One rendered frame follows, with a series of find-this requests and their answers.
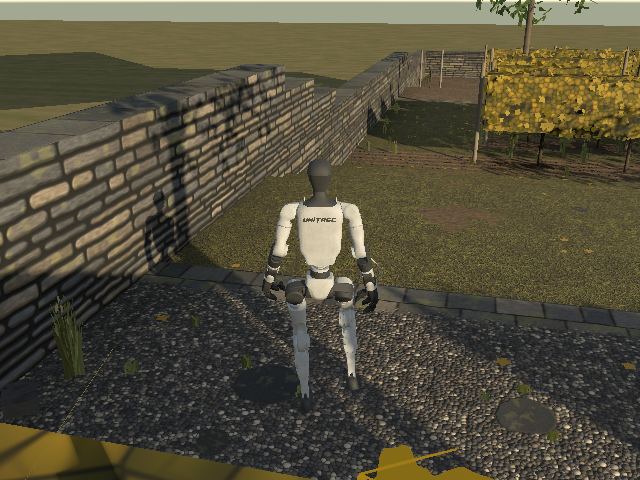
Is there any left robot hand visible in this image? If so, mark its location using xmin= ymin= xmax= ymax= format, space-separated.
xmin=262 ymin=279 xmax=285 ymax=301

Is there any right robot hand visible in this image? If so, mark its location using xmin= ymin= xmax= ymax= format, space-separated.
xmin=355 ymin=287 xmax=379 ymax=314

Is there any right robot shin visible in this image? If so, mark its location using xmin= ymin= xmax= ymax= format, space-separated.
xmin=342 ymin=310 xmax=357 ymax=378

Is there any right robot upper arm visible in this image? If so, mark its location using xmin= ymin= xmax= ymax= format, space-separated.
xmin=341 ymin=202 xmax=367 ymax=259

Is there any left robot upper arm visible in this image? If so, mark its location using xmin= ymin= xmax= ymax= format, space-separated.
xmin=272 ymin=202 xmax=299 ymax=257

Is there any robot right forearm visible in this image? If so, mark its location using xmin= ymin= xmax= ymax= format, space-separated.
xmin=357 ymin=243 xmax=377 ymax=291

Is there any robot left forearm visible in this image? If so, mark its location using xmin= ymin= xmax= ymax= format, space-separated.
xmin=264 ymin=242 xmax=283 ymax=283

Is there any humanoid robot head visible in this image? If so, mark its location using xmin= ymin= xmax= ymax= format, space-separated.
xmin=303 ymin=159 xmax=337 ymax=207

